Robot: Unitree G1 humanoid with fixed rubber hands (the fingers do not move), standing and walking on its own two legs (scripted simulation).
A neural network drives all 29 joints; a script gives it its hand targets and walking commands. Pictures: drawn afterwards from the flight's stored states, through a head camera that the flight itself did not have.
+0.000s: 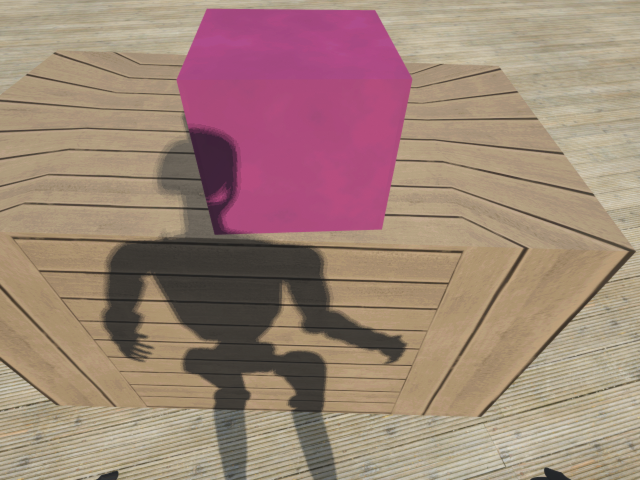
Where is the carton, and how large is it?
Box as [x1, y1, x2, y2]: [177, 9, 411, 234]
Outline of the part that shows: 206,9 177,77 177,83 214,233 223,234 381,229 411,83 411,77 375,11 297,9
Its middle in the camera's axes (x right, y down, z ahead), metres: -0.04 -0.20 +0.64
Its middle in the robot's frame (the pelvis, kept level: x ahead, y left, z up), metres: +0.64 +0.07 +0.14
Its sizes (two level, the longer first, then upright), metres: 0.281 0.268 0.259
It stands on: a pedestal, 0.77 m high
